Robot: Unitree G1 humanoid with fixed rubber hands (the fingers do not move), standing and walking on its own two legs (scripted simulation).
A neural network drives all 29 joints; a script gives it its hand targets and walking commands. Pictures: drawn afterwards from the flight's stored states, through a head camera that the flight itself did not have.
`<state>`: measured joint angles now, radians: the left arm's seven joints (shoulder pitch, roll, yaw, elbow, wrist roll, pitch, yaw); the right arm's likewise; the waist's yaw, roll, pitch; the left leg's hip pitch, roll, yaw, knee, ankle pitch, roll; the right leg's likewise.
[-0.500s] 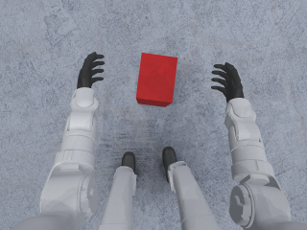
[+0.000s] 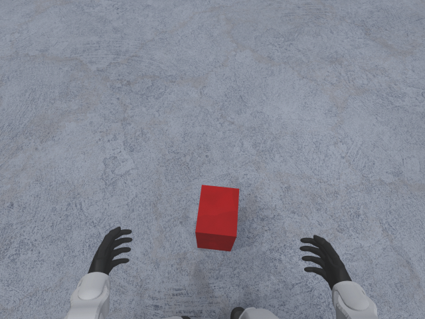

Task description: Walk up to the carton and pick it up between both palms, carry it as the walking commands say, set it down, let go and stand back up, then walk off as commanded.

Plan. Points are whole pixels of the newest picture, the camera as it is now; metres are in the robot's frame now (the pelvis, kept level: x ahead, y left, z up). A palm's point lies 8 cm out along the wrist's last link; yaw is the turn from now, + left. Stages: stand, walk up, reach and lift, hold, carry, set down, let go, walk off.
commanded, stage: let go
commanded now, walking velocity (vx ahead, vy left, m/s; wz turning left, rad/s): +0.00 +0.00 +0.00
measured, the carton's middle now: (217, 220) +0.47 -0.04 -0.63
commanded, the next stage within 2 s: stand in 0.66 s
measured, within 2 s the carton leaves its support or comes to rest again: neither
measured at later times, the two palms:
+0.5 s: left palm (79, 295) +0.17 +0.24 -0.06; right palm (340, 280) +0.17 -0.23 -0.06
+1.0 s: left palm out of the picture +0.13 +0.29 -0.08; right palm (373, 300) +0.14 -0.29 -0.09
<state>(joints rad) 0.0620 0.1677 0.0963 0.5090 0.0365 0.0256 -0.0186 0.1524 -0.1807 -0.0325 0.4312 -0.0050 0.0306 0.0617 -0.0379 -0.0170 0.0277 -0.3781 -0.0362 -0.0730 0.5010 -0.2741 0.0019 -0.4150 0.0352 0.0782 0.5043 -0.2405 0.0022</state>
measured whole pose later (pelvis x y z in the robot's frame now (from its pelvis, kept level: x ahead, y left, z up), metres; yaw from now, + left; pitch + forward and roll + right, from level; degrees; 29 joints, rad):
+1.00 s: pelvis +0.02 -0.01 +0.00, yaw +0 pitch +0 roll +0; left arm 0.22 0.34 0.05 0.73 0.04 0.01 0.02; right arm 0.21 -0.34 -0.04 0.72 -0.04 0.01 -0.02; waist 0.00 0.03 0.01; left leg -0.18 -0.02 -0.06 0.52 -0.33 -0.01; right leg -0.22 0.04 0.05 0.52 -0.30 -0.02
